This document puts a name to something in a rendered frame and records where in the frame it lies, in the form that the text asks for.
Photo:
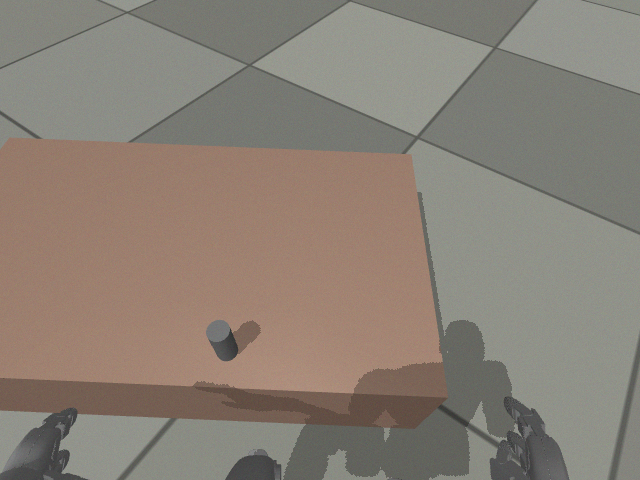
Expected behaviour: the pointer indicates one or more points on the right robot hand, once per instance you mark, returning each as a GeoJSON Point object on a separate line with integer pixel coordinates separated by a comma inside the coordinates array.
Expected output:
{"type": "Point", "coordinates": [540, 456]}

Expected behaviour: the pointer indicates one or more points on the left robot hand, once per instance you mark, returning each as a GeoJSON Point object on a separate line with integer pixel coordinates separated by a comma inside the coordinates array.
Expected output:
{"type": "Point", "coordinates": [38, 450]}

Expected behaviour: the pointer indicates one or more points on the can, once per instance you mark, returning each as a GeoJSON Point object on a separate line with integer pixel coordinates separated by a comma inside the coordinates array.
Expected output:
{"type": "Point", "coordinates": [222, 340]}

